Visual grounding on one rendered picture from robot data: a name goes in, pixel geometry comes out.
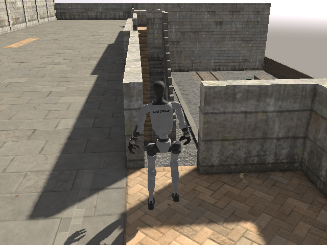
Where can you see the left robot hand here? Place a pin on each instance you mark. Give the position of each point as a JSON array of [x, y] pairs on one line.
[[133, 146]]

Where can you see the left robot forearm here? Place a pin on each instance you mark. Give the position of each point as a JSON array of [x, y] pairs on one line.
[[135, 136]]

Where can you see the robot right upper arm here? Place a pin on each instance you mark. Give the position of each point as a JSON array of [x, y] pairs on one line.
[[179, 112]]

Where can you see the right robot foot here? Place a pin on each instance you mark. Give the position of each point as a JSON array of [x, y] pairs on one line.
[[175, 197]]

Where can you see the right robot thigh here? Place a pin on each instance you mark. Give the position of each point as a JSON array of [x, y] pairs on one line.
[[175, 151]]

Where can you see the right robot forearm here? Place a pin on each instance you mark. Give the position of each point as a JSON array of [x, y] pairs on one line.
[[185, 131]]

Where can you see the right robot hand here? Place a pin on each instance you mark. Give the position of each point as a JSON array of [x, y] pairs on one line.
[[183, 138]]

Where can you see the robot left upper arm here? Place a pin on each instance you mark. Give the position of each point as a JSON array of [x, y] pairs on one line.
[[142, 117]]

